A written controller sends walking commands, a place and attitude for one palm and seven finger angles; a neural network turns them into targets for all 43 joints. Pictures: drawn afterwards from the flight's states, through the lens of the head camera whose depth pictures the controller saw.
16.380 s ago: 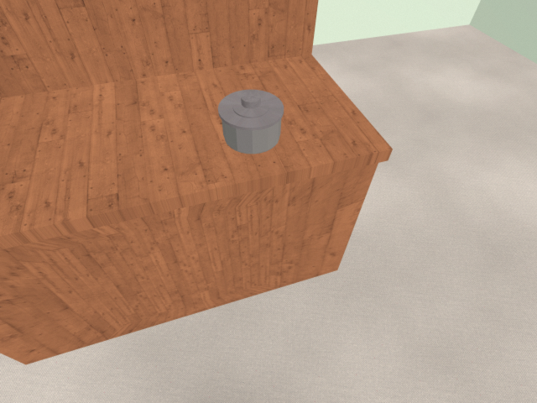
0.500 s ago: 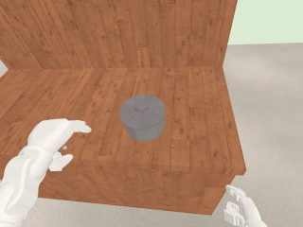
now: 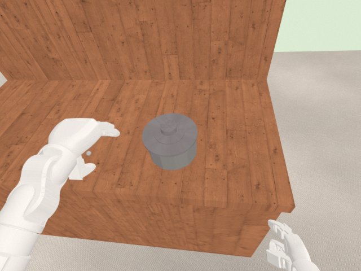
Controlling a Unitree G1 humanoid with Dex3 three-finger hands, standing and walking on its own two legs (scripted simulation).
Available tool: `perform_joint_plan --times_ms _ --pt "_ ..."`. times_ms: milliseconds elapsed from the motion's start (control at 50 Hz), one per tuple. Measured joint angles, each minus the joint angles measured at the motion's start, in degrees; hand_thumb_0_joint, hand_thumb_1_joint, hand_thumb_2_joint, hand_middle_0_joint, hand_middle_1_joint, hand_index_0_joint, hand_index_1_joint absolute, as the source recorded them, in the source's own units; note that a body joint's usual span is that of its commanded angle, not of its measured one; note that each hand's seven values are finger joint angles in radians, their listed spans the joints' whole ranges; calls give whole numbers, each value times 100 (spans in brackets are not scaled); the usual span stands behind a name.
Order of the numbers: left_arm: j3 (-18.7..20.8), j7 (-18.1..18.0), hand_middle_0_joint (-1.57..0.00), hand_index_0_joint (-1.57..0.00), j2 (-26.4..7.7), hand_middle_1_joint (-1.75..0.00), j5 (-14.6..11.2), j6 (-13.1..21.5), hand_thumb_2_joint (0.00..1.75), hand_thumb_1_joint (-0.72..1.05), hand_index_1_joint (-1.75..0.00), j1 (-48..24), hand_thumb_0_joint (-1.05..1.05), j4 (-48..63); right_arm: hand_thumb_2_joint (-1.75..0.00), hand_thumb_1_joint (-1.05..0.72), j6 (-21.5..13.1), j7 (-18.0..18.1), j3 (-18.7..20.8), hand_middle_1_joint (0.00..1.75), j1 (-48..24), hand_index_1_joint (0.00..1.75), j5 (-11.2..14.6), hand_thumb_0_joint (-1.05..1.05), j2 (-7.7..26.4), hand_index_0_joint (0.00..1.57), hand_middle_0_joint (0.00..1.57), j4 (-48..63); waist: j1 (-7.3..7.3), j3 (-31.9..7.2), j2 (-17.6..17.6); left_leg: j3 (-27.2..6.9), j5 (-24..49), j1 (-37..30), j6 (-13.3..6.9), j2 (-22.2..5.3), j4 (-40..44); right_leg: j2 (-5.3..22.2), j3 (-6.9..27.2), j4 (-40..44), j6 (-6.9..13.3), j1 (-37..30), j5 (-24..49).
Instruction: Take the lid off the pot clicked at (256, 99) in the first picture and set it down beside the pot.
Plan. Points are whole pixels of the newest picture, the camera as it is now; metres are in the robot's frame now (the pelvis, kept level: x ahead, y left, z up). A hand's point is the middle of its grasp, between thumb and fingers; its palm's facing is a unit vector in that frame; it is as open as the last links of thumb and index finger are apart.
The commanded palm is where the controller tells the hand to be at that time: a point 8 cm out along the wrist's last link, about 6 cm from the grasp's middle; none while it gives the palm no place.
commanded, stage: move the open hand above the knob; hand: left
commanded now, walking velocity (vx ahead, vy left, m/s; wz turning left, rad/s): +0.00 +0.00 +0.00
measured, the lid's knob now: (168, 127) +0.47 +0.09 +0.03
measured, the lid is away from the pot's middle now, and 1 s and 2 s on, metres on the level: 0.00 0.00 0.00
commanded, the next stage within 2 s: none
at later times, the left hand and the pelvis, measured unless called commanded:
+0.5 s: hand (122, 150) +0.34 +0.17 +0.09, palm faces -0.27 -0.01 -0.96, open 10.2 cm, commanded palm +0.34 +0.17 +0.17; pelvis +0.00 -0.02 +0.00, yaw +0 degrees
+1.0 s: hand (136, 132) +0.40 +0.15 +0.09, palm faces -0.27 -0.06 -0.96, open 10.2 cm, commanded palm +0.39 +0.14 +0.17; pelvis +0.01 -0.02 +0.00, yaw -1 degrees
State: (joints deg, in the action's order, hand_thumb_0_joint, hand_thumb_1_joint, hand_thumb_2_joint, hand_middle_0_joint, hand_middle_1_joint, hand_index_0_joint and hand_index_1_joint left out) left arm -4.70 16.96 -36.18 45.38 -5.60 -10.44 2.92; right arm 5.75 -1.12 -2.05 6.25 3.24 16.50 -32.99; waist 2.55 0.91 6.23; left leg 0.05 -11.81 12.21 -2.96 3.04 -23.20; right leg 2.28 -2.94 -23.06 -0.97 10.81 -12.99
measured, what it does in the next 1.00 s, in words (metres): stands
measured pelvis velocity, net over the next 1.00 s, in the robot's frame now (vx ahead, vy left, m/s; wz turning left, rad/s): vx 0.01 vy -0.02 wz -0.01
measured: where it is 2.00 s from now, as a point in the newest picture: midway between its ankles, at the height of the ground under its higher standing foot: outside the picture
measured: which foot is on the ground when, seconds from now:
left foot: down 0.00-1.00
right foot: down 0.00-1.00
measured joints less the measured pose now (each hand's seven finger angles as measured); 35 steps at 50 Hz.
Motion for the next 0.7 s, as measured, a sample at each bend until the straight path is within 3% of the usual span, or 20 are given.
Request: perform_joint_plan --times_ms 120,200,260,340,400,480,540,620,700 --pt "-275 118 -83 -83 343 -8 65 -464 138 -28 -8 -222 0 -422 -90 -91 117 -112 -17 30 -38 30 79 1 9 20 20 87 -47 30 25 26 -37 51 23 -21 -47 -19 29 -106 24 91 -55" --pt "-543 144 -83 -83 264 -8 162 -160 138 -28 -8 -271 0 -9 -90 -91 15 -32 -25 30 -45 30 -2 1 -29 20 20 22 -61 62 5 9 -55 20 40 -34 -56 -32 13 -126 48 61 -88" --pt "-342 -86 -83 -83 176 -8 145 48 138 -28 -8 -466 0 -314 -90 -91 28 -7 -88 30 -57 30 32 1 -65 20 20 -73 -71 -31 -4 25 -88 14 73 -65 -69 -63 30 -153 74 72 -118" --pt "-149 -168 -83 -83 339 -8 35 -479 138 -28 -8 -620 0 -799 -90 -91 133 -137 -71 30 -5 30 116 1 -51 20 20 6 -78 -119 33 49 -122 69 106 -98 -112 -94 56 -221 98 151 -154" --pt "-393 8 -82 -83 537 -8 21 -721 138 -28 -8 -427 0 -593 -90 -91 182 -183 -14 30 21 30 118 1 1 20 20 87 -88 -118 85 39 -143 72 101 -98 -138 -94 46 -238 97 145 -174" --pt "-839 159 -83 -83 458 -8 172 -432 138 -28 -8 -616 0 -551 -90 -91 175 4 -61 30 -121 30 73 1 20 20 20 -29 -110 15 27 5 -146 43 109 -98 -165 -93 12 -284 114 114 -201" --pt "-736 30 -83 -84 310 -8 205 -218 138 -28 -8 -1004 0 -884 -90 -91 146 120 -99 30 -168 30 77 1 -23 20 20 -114 -136 28 -55 -11 -123 54 136 -116 -143 -112 -3 -280 145 131 -193" --pt "-570 -152 -83 -83 467 -8 111 -514 138 -28 -8 -1352 0 -1270 -90 -91 163 14 -28 30 -46 30 132 1 -20 20 20 -93 -134 -111 -50 -19 -114 112 158 -120 -123 -116 -10 -273 156 192 -192" --pt "-819 -41 -82 -83 763 -8 168 -760 138 -28 -8 -1304 0 -1403 -90 -91 248 -96 -16 30 -24 30 185 1 32 20 20 -57 -172 -173 24 11 -160 141 142 -115 -172 -110 20 -318 139 230 -224"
